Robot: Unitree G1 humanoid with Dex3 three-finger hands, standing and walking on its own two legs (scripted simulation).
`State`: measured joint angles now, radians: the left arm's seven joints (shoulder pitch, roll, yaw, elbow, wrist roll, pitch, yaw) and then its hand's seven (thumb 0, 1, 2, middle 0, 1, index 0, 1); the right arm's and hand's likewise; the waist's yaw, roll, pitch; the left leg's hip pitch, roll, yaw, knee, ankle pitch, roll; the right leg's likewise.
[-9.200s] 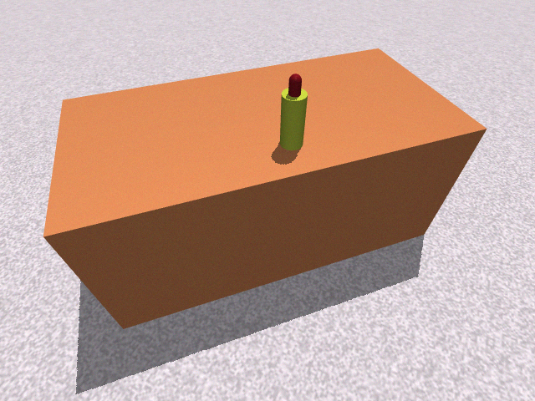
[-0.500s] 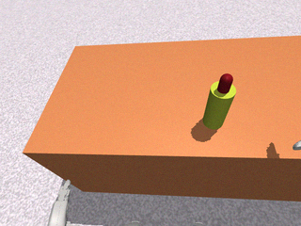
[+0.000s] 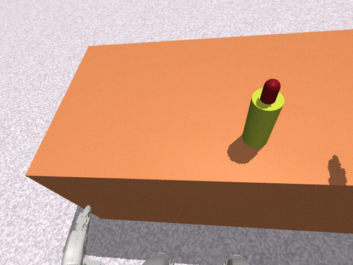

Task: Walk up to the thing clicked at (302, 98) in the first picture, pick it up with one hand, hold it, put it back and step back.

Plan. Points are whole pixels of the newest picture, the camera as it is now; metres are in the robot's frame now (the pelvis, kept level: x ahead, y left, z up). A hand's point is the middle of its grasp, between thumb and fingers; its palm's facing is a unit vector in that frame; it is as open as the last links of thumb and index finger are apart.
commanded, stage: go down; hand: right
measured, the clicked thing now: (262, 114) +0.50 -0.17 -0.01
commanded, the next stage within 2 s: approach in 1.26 s
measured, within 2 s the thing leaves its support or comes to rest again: neither
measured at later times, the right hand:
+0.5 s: hand out of the picture +0.40 -0.36 +0.08, palm faces +0.18 +0.98 +0.02, open 17.7 cm
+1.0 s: hand out of the picture +0.40 -0.37 +0.07, palm faces +0.19 +0.98 +0.01, open 17.7 cm
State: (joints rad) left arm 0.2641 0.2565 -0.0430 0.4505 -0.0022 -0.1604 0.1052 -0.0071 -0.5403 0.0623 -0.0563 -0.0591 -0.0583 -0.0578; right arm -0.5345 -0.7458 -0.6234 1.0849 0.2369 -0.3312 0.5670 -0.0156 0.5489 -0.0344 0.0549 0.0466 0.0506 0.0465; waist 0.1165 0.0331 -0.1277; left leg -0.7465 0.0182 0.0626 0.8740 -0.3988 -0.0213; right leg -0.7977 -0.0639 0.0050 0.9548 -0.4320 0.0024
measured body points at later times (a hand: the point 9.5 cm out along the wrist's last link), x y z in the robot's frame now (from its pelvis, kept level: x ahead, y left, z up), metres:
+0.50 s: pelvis -0.01 +0.00 -0.01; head +0.08 -0.05 +0.43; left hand +0.15 +0.26 -0.04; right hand +0.39 -0.42 +0.08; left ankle +0.01 +0.14 -0.69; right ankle +0.01 -0.11 -0.69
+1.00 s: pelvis +0.00 +0.00 -0.01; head +0.09 -0.05 +0.42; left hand +0.15 +0.26 -0.04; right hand +0.39 -0.42 +0.07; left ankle +0.01 +0.14 -0.69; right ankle +0.01 -0.11 -0.69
